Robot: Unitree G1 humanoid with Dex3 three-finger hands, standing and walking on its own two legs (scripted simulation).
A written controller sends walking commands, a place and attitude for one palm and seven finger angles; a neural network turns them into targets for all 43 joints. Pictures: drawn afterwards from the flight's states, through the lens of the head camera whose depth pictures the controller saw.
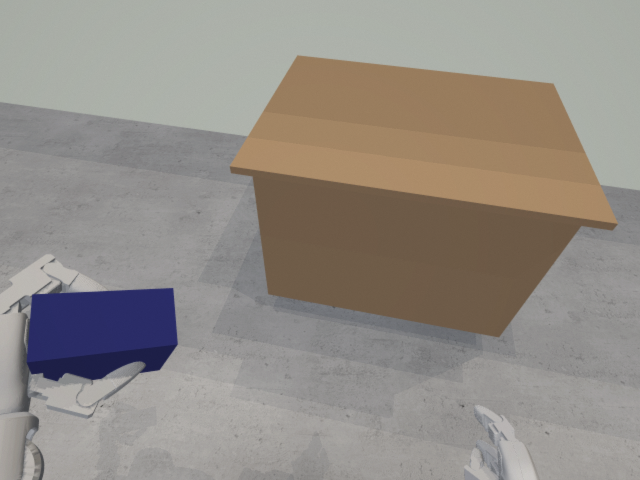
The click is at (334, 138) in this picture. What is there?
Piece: table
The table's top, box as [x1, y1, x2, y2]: [230, 55, 617, 230]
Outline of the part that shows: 230,165 231,172 246,175 612,230 617,224 552,83 297,55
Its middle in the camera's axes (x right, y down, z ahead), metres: +0.27 -0.34 +1.11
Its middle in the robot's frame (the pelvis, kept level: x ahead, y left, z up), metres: +1.07 -0.22 -0.10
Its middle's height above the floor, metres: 0.67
